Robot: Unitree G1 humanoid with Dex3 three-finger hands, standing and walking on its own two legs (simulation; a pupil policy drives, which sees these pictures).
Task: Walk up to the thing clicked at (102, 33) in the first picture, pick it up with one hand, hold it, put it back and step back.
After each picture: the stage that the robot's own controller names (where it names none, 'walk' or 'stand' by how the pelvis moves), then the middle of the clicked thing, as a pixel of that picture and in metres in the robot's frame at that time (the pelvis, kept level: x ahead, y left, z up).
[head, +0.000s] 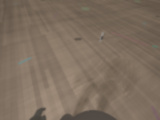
stand; (101, 36) +1.94 -0.36 -0.65
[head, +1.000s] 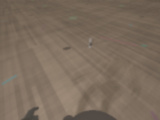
walk; (90, 43) +1.82 +0.04 -0.62
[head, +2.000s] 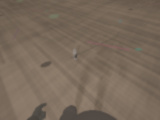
walk; (75, 54) +1.17 +0.31 -0.65
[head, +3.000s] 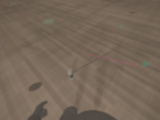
walk; (70, 74) +0.72 +0.30 -0.65
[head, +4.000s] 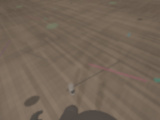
walk; (71, 89) +0.49 +0.25 -0.65
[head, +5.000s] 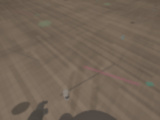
stand; (66, 95) +0.41 +0.22 -0.65
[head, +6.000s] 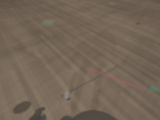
stand; (67, 96) +0.38 +0.20 -0.66
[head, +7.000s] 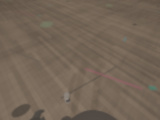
stand; (67, 98) +0.37 +0.21 -0.66
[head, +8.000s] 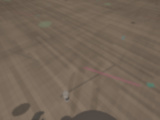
stand; (66, 96) +0.39 +0.22 -0.66
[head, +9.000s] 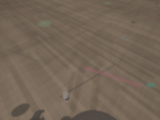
stand; (66, 96) +0.38 +0.23 -0.66
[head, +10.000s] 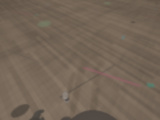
stand; (65, 97) +0.37 +0.23 -0.66
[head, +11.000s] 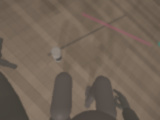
go down; (57, 55) +0.46 +0.23 -0.31
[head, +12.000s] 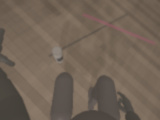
approach; (58, 55) +0.47 +0.23 -0.27
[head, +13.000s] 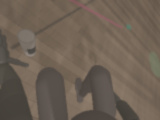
close in; (28, 45) +0.46 +0.28 -0.17
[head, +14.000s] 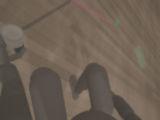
close; (15, 43) +0.45 +0.29 -0.16
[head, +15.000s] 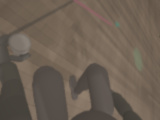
lift; (20, 48) +0.41 +0.28 -0.16
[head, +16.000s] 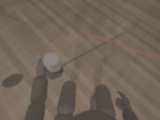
lift; (55, 67) +0.33 +0.20 +0.02
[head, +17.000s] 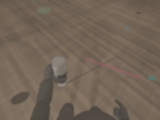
hold; (60, 73) +0.31 +0.18 +0.03
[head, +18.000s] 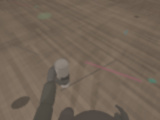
hold; (63, 75) +0.31 +0.16 +0.04
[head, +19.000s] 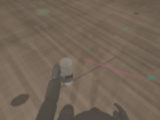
crouch; (67, 73) +0.33 +0.13 +0.03
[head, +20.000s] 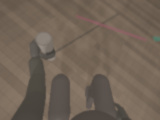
crouch; (48, 49) +0.46 +0.22 -0.04
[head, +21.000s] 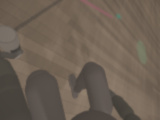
lower; (11, 45) +0.45 +0.28 -0.17
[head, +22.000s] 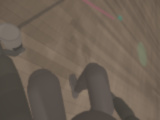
lower; (13, 43) +0.45 +0.29 -0.17
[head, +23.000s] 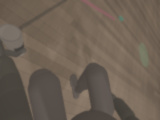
lower; (15, 44) +0.45 +0.29 -0.16
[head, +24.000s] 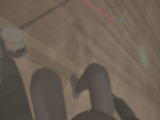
lower; (17, 45) +0.44 +0.29 -0.16
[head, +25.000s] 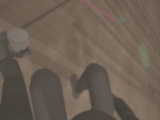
draw back; (20, 46) +0.44 +0.27 -0.17
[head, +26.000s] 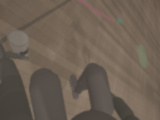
withdraw; (20, 47) +0.44 +0.27 -0.17
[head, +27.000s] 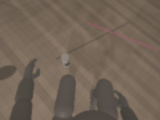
walk; (65, 61) +0.47 +0.20 -0.33
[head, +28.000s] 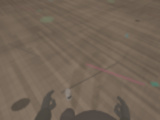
stand; (68, 94) +0.39 +0.18 -0.59
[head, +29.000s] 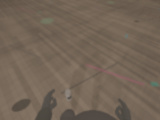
stand; (68, 95) +0.39 +0.18 -0.60
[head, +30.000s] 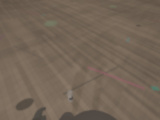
stand; (70, 96) +0.40 +0.16 -0.64
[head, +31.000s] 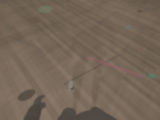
walk; (71, 86) +0.43 +0.14 -0.63
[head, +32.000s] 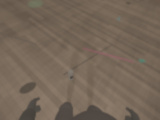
walk; (70, 75) +0.56 +0.17 -0.63
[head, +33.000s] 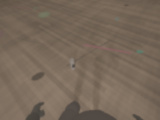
walk; (72, 64) +0.84 +0.29 -0.63
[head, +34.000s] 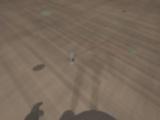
stand; (72, 58) +1.03 +0.26 -0.64
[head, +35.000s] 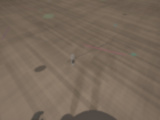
stand; (72, 59) +1.05 +0.26 -0.66
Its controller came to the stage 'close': yes
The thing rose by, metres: 0.69
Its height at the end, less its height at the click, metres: +0.00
